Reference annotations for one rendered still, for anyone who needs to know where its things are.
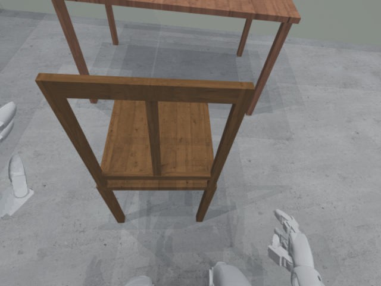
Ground left robot hand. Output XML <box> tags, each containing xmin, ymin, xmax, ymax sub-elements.
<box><xmin>0</xmin><ymin>102</ymin><xmax>34</xmax><ymax>220</ymax></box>

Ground right robot hand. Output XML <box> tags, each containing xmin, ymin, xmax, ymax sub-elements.
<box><xmin>268</xmin><ymin>209</ymin><xmax>314</xmax><ymax>273</ymax></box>

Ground chair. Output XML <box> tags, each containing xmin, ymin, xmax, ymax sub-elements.
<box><xmin>35</xmin><ymin>73</ymin><xmax>255</xmax><ymax>223</ymax></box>

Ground table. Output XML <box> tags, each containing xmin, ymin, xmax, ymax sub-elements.
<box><xmin>51</xmin><ymin>0</ymin><xmax>301</xmax><ymax>116</ymax></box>

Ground right robot thigh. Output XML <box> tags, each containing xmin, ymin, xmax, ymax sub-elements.
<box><xmin>207</xmin><ymin>264</ymin><xmax>251</xmax><ymax>286</ymax></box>

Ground right robot forearm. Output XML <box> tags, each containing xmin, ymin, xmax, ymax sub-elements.
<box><xmin>291</xmin><ymin>266</ymin><xmax>325</xmax><ymax>286</ymax></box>

